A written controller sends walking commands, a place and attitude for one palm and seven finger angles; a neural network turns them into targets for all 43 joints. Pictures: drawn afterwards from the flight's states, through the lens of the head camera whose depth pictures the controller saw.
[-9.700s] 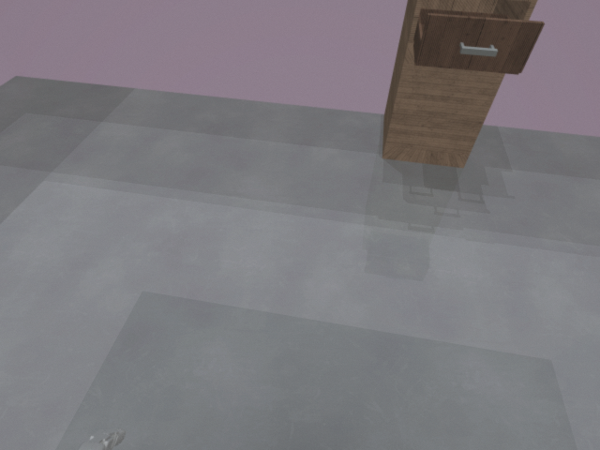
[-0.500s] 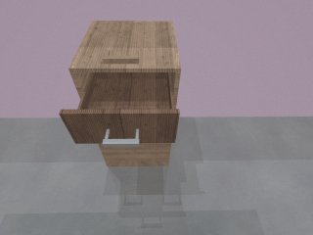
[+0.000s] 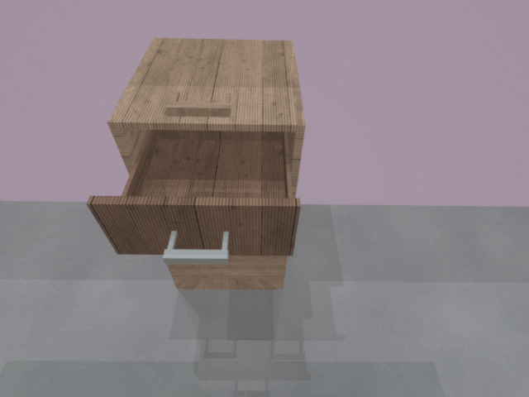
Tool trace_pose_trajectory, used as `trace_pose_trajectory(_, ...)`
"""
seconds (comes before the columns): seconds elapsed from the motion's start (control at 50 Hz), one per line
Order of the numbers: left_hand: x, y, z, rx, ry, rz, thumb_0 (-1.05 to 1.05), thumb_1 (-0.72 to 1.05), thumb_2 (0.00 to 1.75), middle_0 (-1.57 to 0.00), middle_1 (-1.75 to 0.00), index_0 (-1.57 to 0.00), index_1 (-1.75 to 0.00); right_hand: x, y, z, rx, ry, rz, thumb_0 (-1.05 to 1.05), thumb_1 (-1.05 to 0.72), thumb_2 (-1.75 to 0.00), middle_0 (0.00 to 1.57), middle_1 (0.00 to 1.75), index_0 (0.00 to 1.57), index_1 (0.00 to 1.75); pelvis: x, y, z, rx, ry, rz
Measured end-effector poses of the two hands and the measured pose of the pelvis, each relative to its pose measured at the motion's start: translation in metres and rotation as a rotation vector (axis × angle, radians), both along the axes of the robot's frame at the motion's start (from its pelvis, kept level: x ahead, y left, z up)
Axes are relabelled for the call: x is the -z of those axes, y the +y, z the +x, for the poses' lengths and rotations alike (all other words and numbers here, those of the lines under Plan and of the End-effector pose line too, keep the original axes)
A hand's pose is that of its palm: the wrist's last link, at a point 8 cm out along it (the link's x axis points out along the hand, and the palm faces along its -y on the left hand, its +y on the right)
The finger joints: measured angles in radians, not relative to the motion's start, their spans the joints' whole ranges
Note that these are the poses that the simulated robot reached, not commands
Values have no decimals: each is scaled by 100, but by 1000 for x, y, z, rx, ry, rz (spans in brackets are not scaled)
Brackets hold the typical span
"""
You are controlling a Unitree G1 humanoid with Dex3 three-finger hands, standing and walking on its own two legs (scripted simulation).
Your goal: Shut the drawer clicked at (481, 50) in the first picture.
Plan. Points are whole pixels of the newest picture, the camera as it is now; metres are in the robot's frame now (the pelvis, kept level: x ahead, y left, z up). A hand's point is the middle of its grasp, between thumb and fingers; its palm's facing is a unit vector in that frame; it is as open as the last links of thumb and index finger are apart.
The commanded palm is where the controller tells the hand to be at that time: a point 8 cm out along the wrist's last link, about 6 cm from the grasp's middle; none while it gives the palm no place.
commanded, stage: shuffle to correct the standing spot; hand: left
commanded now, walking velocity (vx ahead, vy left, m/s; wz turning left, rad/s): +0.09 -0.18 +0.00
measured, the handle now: (198, 246) +0.39 +0.15 -0.06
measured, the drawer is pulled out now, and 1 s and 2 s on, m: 0.22 0.22 0.22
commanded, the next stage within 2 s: come to a stop and stand still in 0.08 s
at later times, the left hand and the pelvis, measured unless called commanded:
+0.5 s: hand out of the picture +0.01 +0.10 -0.19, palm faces +0.04 -0.99 -0.14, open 7.4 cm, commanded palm none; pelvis +0.04 -0.05 -0.01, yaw -1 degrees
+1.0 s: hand out of the picture +0.05 +0.18 -0.18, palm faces -0.02 -0.96 -0.27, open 7.4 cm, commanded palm none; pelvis +0.02 -0.01 -0.01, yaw -1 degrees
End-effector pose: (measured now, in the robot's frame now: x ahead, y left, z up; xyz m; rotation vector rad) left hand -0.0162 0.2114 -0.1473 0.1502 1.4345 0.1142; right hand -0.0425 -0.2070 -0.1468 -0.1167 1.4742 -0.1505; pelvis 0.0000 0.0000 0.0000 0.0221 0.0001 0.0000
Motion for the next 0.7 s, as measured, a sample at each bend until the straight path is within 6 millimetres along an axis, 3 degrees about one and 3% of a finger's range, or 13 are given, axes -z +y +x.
trace_pose_trajectory(0.12,0,-21,5,-21,35,-3,1,91,90,-20,-30,-19,-30,5,-21,10,9,29,-12,0,-91,-90,20,30,20,30,4,-17,16,-1,15,3)
trace_pose_trajectory(0.22,3,-42,9,-40,42,-5,1,91,90,-20,-30,-19,-30,7,-44,30,7,23,-30,0,-91,-90,20,30,20,30,7,-35,26,-8,19,-13)
trace_pose_trajectory(0.36,4,-67,3,-62,57,-33,0,91,90,-20,-30,-20,-30,-2,-65,93,-34,-85,-56,0,-91,-90,20,30,19,30,2,-49,35,1,-7,-18)
trace_pose_trajectory(0.46,9,-67,10,-52,56,-42,1,91,90,-20,-30,-20,-30,0,-63,131,-26,-212,-55,0,-92,-90,20,30,19,30,7,-47,40,12,-33,-17)
trace_pose_trajectory(0.58,6,-54,35,-45,-21,0,1,91,90,-20,-30,-20,-30,-2,-53,136,-34,-231,-39,-1,-93,-90,20,30,19,30,5,-45,38,25,-32,-2)
trace_pose_trajectory(0.7,-3,-40,43,-18,-62,23,1,91,90,-20,-30,-20,-30,-4,-52,118,-24,-205,-34,-1,-94,-90,20,30,20,30,0,-39,33,31,-29,-6)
